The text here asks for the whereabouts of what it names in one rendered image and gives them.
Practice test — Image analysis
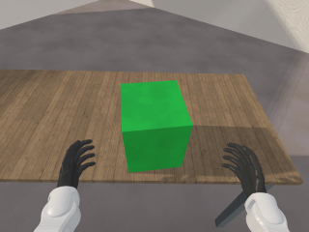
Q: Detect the robot right hand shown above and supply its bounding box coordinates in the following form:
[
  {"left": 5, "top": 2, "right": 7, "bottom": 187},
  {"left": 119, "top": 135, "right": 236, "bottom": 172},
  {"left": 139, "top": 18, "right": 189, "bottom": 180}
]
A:
[{"left": 221, "top": 142, "right": 267, "bottom": 197}]

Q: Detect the left robot forearm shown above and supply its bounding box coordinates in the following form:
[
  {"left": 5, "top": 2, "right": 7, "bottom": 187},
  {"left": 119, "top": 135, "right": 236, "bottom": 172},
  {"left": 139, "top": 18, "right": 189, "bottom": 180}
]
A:
[{"left": 34, "top": 186, "right": 81, "bottom": 232}]

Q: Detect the carton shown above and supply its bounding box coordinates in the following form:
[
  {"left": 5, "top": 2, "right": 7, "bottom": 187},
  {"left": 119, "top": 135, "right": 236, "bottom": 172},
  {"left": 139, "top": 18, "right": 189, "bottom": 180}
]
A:
[{"left": 120, "top": 80, "right": 193, "bottom": 173}]

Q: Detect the table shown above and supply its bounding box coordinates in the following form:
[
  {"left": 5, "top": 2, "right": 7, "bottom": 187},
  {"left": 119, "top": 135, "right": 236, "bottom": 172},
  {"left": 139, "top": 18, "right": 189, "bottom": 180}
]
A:
[{"left": 0, "top": 69, "right": 304, "bottom": 227}]

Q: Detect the robot left hand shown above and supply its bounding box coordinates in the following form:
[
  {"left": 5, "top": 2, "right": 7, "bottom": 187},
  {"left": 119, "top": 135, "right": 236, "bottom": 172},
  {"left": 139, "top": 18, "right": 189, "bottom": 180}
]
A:
[{"left": 57, "top": 139, "right": 96, "bottom": 189}]

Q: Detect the right robot forearm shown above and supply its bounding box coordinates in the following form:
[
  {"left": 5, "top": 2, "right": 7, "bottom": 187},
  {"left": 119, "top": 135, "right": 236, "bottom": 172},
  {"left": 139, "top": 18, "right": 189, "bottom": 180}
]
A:
[{"left": 244, "top": 192, "right": 290, "bottom": 232}]

